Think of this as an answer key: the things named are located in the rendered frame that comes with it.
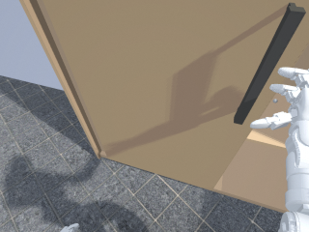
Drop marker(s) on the handle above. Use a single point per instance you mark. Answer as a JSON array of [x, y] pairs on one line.
[[277, 46]]

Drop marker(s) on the right robot forearm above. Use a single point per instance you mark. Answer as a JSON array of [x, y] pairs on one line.
[[297, 168]]

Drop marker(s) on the robot right upper arm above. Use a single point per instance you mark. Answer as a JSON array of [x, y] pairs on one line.
[[294, 222]]

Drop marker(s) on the robot right hand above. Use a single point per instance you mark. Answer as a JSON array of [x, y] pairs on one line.
[[298, 99]]

